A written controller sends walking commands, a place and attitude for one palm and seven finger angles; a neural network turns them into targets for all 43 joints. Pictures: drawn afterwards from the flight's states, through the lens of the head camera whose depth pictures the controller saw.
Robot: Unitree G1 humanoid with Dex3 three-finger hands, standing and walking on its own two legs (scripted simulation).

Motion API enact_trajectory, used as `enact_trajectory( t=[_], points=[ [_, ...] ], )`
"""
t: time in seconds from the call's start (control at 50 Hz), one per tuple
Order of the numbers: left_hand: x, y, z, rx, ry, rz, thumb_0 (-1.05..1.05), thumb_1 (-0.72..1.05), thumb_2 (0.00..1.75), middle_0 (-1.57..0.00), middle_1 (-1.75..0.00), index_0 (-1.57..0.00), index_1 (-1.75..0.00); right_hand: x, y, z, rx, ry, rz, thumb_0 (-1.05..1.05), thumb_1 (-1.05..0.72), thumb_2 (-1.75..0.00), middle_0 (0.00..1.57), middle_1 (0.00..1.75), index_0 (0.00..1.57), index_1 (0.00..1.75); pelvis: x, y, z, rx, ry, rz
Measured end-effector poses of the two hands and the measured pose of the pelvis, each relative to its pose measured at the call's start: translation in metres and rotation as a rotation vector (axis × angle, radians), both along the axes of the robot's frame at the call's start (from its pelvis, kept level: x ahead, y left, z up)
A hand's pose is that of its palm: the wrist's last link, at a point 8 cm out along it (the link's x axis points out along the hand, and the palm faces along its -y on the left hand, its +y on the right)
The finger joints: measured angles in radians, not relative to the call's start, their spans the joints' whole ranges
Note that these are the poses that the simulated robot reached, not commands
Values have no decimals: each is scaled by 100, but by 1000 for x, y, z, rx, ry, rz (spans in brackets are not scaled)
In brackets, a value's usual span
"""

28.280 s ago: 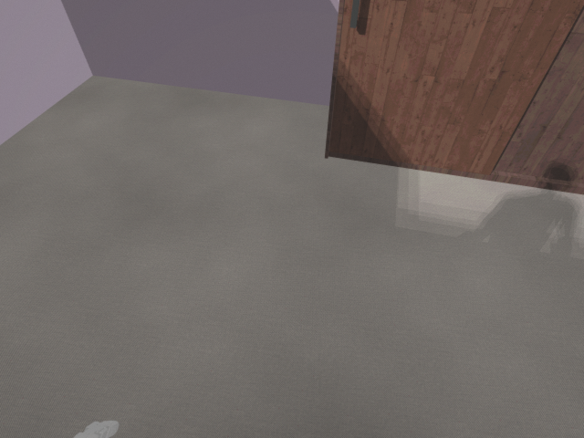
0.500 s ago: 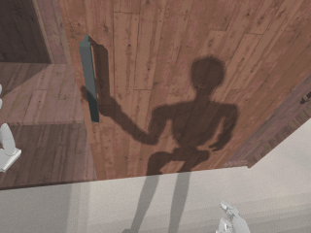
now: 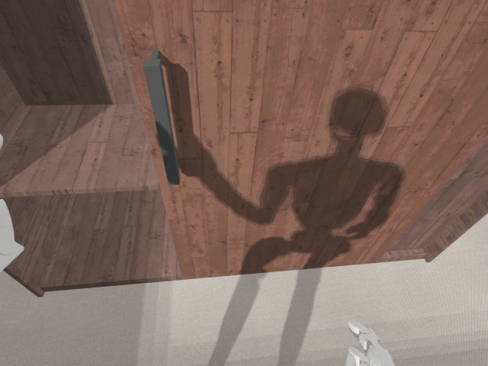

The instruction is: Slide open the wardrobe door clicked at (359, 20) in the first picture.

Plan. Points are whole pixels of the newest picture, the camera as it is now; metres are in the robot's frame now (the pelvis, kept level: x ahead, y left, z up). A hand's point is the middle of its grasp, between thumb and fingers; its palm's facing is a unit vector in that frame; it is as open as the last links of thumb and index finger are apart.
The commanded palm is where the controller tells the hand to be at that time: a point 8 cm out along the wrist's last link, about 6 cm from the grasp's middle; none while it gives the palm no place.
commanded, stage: stop stepping back and stand still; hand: left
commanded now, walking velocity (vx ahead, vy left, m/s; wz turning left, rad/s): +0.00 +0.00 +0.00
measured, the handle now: (165, 125) +0.52 +0.18 +0.10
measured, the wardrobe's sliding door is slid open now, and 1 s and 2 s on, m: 0.55 0.55 0.55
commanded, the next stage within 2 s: let the arm hang, fingers relaxed in 0.58 s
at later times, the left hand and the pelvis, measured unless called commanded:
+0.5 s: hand (31, 210) +0.26 +0.28 +0.17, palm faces +0.40 -0.76 -0.52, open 7.4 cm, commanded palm +0.19 +0.31 +0.19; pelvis +0.06 +0.01 +0.01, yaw +1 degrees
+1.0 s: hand out of the picture +0.07 +0.22 -0.17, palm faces +0.05 -0.99 -0.16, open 7.1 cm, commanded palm none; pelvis +0.03 +0.05 +0.01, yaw +3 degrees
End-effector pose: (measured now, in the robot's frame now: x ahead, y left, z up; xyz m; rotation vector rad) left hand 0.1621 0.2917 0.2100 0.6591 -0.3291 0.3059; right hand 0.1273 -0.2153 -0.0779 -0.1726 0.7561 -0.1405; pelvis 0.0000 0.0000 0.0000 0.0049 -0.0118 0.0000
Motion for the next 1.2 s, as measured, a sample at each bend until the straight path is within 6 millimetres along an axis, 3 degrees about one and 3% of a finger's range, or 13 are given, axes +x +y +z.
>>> enact_trajectory(
  t=[0.12,0.24,0.42,0.54,0.68,0.72,0.78,0.86,0.9,0.94,0.98,1.08,1.2],
  points=[
    [-1,19,-6,-98,1,156,1,89,90,-22,-30,-21,-30,16,-4,-6,-15,93,53,2,-90,-90,21,30,20,30,19,2,11,12,4,12],
    [26,24,-30,-201,13,180,1,89,90,-21,-30,-21,-30,56,-9,1,-65,25,53,2,-90,-90,21,30,20,30,34,8,6,6,-10,20],
    [53,10,-12,-95,63,78,2,89,90,-22,-30,-21,-30,104,-2,25,-31,-75,53,1,-90,-90,21,30,20,30,51,5,13,-2,28,13],
    [57,24,-19,-103,121,114,1,89,90,-22,-30,-21,-30,108,0,25,-40,-51,37,1,-90,-90,21,30,20,30,57,12,15,-3,34,9],
    [51,33,-31,-167,142,129,2,89,90,-22,-30,-21,-30,94,6,23,-61,-13,24,1,-90,-90,20,30,20,30,54,22,16,-10,28,8],
    [56,38,-55,-172,223,109,1,89,90,-21,-30,-21,-30,90,7,15,-50,4,66,1,-90,-90,20,30,20,30,49,28,14,-15,40,24],
    [59,47,-140,-287,541,150,0,90,90,-21,-30,-20,-30,79,6,-7,-47,86,96,1,-90,-90,21,30,20,30,42,37,7,-18,51,43],
    [20,30,-259,-470,1019,223,1,90,90,-20,-30,-20,-30,49,7,-23,-54,204,74,1,-90,-90,20,30,20,30,37,43,4,-13,40,51],
    [-13,11,-302,-548,1220,237,1,91,90,-20,-30,-20,-30,29,9,-26,-62,274,57,1,-90,-90,20,30,20,30,35,45,5,-11,31,49],
    [-49,-11,-329,-619,1384,243,1,91,90,-20,-30,-20,-30,6,12,-28,-71,354,44,1,-90,-90,20,30,20,30,34,46,8,-12,23,47],
    [-82,-21,-344,-686,1478,292,1,94,90,-21,-30,-20,-30,-17,16,-28,-78,440,34,1,-90,-90,20,30,20,30,33,47,11,-16,20,49],
    [-146,-11,-348,-721,1628,407,0,98,90,-21,-30,-20,-30,-63,27,-31,-70,617,11,1,-90,-90,20,30,20,30,31,50,17,-26,19,56],
    [-188,6,-338,-697,1735,500,0,94,90,-21,-30,-20,-30,-84,41,-37,-34,682,-16,1,-90,-90,20,30,20,30,31,57,20,-24,14,52]
  ],
)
